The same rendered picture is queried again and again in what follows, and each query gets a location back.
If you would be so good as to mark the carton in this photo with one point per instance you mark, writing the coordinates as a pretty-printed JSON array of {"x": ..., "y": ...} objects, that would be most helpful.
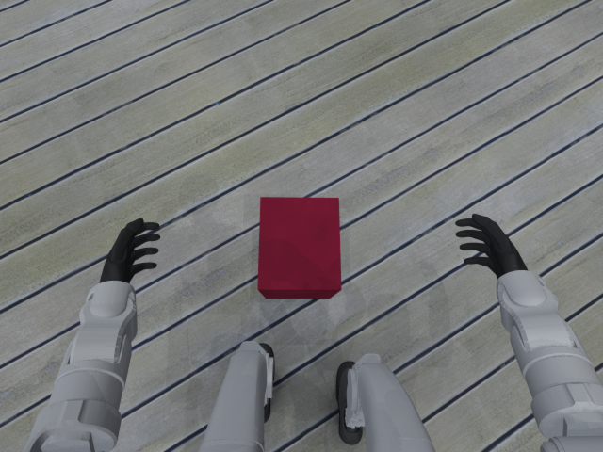
[{"x": 299, "y": 248}]

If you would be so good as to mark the left robot hand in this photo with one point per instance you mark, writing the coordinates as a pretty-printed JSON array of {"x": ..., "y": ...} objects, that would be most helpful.
[{"x": 119, "y": 262}]

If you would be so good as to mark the robot right thigh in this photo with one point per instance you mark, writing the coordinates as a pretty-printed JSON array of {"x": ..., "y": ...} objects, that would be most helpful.
[{"x": 391, "y": 419}]

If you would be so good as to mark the robot right forearm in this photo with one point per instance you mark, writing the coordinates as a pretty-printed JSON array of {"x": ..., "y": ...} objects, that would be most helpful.
[{"x": 567, "y": 394}]

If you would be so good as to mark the robot left forearm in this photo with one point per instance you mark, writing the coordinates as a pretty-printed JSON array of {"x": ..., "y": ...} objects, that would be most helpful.
[{"x": 82, "y": 414}]

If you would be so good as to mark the right robot hand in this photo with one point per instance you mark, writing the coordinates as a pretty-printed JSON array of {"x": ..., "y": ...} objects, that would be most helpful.
[{"x": 503, "y": 256}]

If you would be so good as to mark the right robot shin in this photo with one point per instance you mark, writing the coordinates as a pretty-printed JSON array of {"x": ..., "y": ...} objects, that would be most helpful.
[{"x": 357, "y": 420}]

